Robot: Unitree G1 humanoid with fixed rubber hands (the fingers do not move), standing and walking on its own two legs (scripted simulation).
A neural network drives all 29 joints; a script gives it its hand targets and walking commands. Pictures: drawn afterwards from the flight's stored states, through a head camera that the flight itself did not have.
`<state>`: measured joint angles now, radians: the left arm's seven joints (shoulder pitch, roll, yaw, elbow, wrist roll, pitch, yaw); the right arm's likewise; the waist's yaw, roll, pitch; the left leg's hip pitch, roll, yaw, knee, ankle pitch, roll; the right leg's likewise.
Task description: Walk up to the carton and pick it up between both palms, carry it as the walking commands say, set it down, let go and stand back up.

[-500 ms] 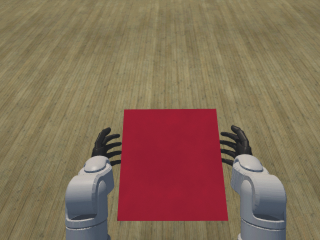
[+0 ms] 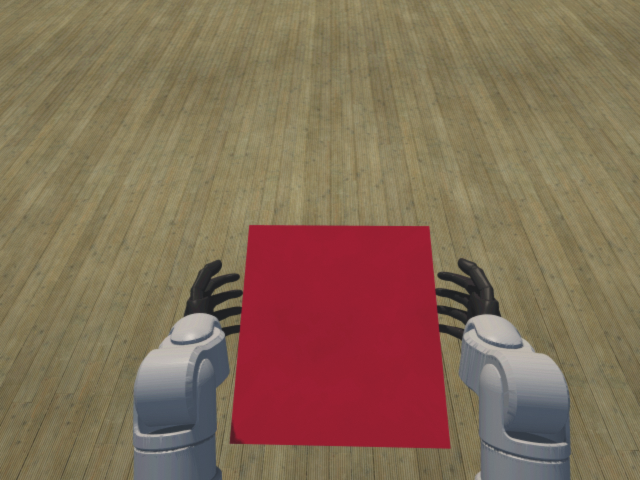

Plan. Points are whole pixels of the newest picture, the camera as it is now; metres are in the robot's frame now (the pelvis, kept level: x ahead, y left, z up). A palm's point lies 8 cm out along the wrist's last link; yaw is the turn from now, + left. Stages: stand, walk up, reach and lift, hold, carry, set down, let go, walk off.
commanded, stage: carry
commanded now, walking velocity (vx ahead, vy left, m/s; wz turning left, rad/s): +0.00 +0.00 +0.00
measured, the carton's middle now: (337, 333) +0.29 +0.00 -0.01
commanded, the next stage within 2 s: none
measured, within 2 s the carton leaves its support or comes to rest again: neither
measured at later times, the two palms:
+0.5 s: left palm (202, 337) +0.24 +0.15 +0.09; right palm (489, 348) +0.23 -0.15 +0.09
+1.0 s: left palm (198, 400) +0.18 +0.15 +0.06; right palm (501, 406) +0.18 -0.15 +0.07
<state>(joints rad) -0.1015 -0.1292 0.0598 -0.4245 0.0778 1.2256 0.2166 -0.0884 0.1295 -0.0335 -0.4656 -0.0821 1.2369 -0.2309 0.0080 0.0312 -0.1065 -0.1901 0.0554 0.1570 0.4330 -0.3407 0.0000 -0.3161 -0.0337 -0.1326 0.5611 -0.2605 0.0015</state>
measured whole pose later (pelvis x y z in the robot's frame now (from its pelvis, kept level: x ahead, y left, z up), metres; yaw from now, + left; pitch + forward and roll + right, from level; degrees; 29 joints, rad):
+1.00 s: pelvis -0.08 +0.00 +0.00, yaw -1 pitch +3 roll +0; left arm -0.14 -0.13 0.10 -0.19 0.13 1.14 0.17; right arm -0.13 0.13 -0.07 -0.23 -0.12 1.14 -0.18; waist 0.00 -0.01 -0.11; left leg -0.27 0.04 0.13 0.50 -0.27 0.01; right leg -0.33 -0.05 -0.14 0.49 -0.22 -0.02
